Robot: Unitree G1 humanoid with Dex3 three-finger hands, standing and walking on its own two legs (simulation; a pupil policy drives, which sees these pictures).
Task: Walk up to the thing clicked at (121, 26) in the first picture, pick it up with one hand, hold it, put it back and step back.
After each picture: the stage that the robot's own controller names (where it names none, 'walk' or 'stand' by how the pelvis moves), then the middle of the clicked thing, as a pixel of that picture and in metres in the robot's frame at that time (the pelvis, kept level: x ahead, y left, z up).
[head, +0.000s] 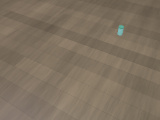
stand; (120, 30) +1.72 -0.45 -0.72
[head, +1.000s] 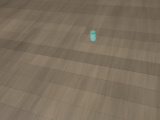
walk; (93, 35) +1.62 +0.03 -0.69
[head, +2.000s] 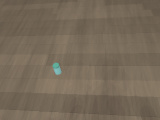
walk; (57, 68) +1.03 +0.38 -0.71
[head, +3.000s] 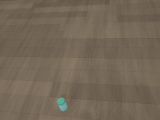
walk; (62, 104) +0.67 +0.31 -0.71
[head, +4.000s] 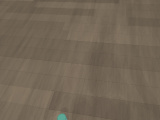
stand; out of the picture +0.47 +0.25 -0.70
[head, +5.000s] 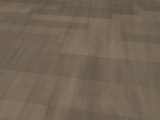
stand; out of the picture +0.43 +0.23 -0.72
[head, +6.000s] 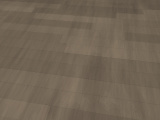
stand; out of the picture +0.41 +0.23 -0.72
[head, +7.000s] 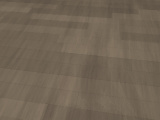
stand; out of the picture +0.44 +0.24 -0.72
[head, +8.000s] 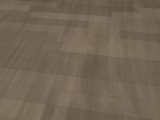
stand; out of the picture +0.42 +0.24 -0.73
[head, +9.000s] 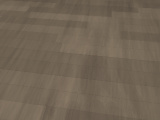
go down; out of the picture +0.40 +0.25 -0.73
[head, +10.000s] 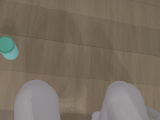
go down; (8, 48) +0.48 +0.31 -0.30
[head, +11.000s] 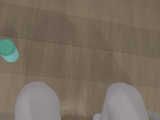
approach; (8, 51) +0.46 +0.32 -0.30
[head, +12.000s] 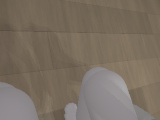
close in; out of the picture +0.44 +0.36 -0.22
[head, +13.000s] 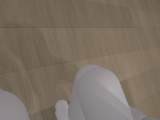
close; out of the picture +0.42 +0.37 -0.22
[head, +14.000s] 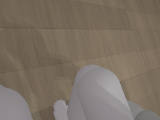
lift; out of the picture +0.39 +0.34 -0.22
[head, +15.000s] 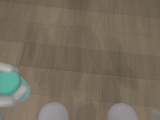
lift; (13, 86) +0.33 +0.24 -0.02
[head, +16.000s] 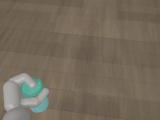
hold; (35, 95) +0.33 +0.19 -0.01
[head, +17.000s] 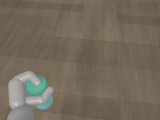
hold; (40, 93) +0.33 +0.18 +0.00
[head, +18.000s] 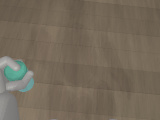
crouch; (20, 77) +0.39 +0.23 -0.06
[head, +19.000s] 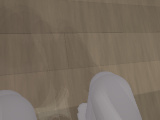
lower; out of the picture +0.45 +0.35 -0.16
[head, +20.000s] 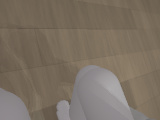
lower; out of the picture +0.40 +0.36 -0.22
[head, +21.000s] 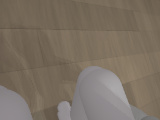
lower; out of the picture +0.39 +0.36 -0.22
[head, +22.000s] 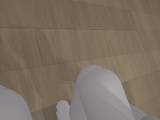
lower; out of the picture +0.39 +0.36 -0.22
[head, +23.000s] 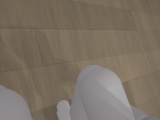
lower; out of the picture +0.39 +0.36 -0.22
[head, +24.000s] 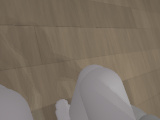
withdraw; out of the picture +0.39 +0.35 -0.22
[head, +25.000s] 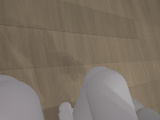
withdraw; out of the picture +0.38 +0.34 -0.22
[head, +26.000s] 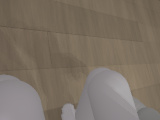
withdraw; out of the picture +0.38 +0.34 -0.22
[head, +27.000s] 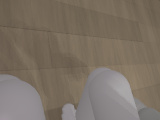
stand; out of the picture +0.38 +0.34 -0.22
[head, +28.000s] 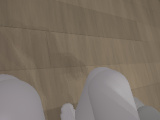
withdraw; out of the picture +0.38 +0.34 -0.22
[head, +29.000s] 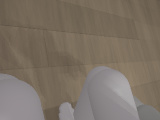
withdraw; out of the picture +0.38 +0.34 -0.21
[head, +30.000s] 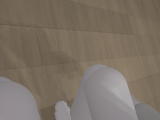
withdraw; out of the picture +0.38 +0.35 -0.21
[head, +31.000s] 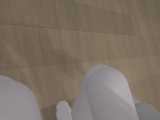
withdraw; out of the picture +0.38 +0.35 -0.22
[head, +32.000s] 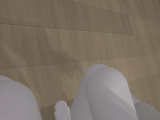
withdraw; out of the picture +0.38 +0.35 -0.21
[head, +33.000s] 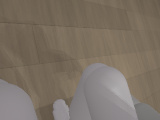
withdraw; out of the picture +0.38 +0.35 -0.21
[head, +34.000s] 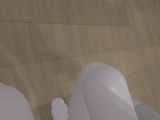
withdraw; out of the picture +0.38 +0.36 -0.21
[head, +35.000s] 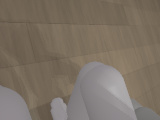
withdraw; out of the picture +0.38 +0.36 -0.21
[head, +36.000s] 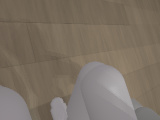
withdraw; out of the picture +0.38 +0.37 -0.21
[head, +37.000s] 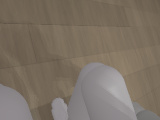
withdraw; out of the picture +0.38 +0.37 -0.21
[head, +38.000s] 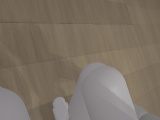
rise; out of the picture +0.38 +0.37 -0.22
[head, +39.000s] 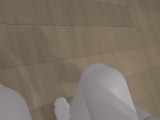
rise; out of the picture +0.38 +0.36 -0.22
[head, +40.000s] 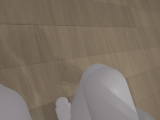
rise; out of the picture +0.38 +0.36 -0.22
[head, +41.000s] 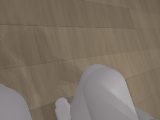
stand; out of the picture +0.38 +0.36 -0.22
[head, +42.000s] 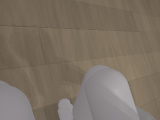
rise; out of the picture +0.38 +0.36 -0.22
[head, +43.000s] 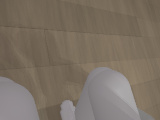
stand; out of the picture +0.38 +0.36 -0.22
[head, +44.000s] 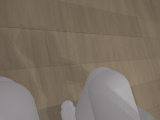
stand; out of the picture +0.38 +0.36 -0.23
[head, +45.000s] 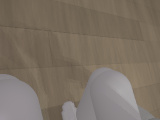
stand; out of the picture +0.39 +0.35 -0.23
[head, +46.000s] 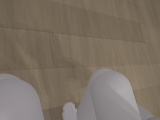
stand; out of the picture +0.39 +0.35 -0.23
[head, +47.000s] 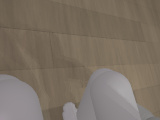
stand; out of the picture +0.39 +0.35 -0.23
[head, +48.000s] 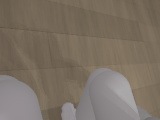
stand; out of the picture +0.39 +0.35 -0.23
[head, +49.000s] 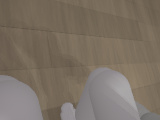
stand; out of the picture +0.39 +0.35 -0.22
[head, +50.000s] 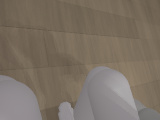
stand; out of the picture +0.39 +0.35 -0.22
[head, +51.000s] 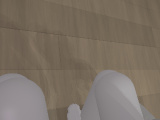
stand; out of the picture +0.40 +0.34 -0.24
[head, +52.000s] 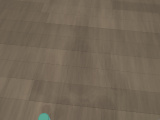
stand; out of the picture +0.40 +0.25 -0.60
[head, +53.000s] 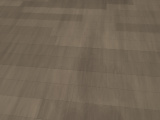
stand; out of the picture +0.39 +0.26 -0.67
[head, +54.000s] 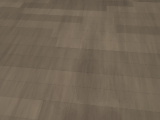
stand; out of the picture +0.39 +0.25 -0.67
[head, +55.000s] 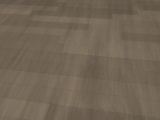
stand; out of the picture +0.41 +0.24 -0.72
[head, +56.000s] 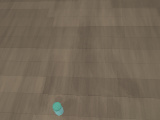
walk; (58, 108) +0.50 +0.26 -0.69
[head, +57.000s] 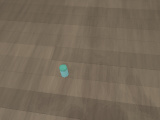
walk; (63, 70) +0.81 +0.24 -0.70
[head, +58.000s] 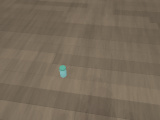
stand; (63, 71) +1.05 +0.25 -0.71
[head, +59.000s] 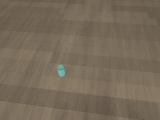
stand; (61, 70) +1.04 +0.26 -0.73
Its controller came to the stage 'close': yes
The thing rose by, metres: 0.70
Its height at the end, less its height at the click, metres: +0.00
